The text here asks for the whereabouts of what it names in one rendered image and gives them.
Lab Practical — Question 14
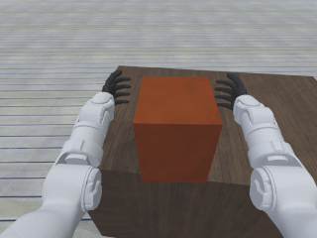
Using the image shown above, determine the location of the robot left hand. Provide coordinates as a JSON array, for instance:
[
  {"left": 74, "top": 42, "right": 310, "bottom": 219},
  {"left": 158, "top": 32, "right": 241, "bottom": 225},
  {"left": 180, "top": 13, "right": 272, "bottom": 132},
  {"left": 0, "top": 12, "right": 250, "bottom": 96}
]
[{"left": 101, "top": 69, "right": 132, "bottom": 106}]

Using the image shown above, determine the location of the robot right upper arm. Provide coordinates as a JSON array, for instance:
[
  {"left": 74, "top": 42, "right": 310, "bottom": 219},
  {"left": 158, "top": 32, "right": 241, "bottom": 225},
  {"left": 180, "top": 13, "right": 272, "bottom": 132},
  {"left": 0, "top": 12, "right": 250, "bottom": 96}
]
[{"left": 250, "top": 166, "right": 317, "bottom": 238}]

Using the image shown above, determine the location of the right robot forearm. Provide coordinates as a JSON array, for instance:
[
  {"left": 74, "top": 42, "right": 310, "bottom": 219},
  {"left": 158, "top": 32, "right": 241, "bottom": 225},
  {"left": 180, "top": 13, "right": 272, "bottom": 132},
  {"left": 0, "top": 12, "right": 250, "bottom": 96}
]
[{"left": 233, "top": 94, "right": 317, "bottom": 191}]

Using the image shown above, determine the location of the robot left upper arm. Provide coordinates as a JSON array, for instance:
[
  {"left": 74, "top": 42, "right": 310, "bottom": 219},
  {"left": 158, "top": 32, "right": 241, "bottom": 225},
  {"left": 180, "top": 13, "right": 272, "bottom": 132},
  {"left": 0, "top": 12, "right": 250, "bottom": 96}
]
[{"left": 0, "top": 164, "right": 102, "bottom": 238}]

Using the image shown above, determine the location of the left robot forearm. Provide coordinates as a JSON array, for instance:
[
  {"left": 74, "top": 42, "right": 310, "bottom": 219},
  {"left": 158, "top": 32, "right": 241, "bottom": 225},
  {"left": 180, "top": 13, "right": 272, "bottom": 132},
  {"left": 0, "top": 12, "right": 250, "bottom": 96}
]
[{"left": 42, "top": 91, "right": 115, "bottom": 203}]

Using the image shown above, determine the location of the pedestal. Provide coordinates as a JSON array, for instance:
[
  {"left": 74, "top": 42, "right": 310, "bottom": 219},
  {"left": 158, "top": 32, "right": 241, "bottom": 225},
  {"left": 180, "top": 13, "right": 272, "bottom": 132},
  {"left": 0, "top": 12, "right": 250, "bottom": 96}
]
[{"left": 87, "top": 65, "right": 317, "bottom": 238}]

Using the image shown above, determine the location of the robot right hand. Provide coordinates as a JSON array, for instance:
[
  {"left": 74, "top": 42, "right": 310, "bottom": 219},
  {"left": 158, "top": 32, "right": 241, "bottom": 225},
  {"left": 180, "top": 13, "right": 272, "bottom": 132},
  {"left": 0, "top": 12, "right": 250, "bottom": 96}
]
[{"left": 214, "top": 72, "right": 247, "bottom": 111}]

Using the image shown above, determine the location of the carton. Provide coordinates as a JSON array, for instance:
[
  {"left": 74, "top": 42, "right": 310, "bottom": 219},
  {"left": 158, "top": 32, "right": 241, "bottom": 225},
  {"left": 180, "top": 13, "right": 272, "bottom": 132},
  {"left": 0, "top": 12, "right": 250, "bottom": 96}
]
[{"left": 133, "top": 76, "right": 223, "bottom": 183}]

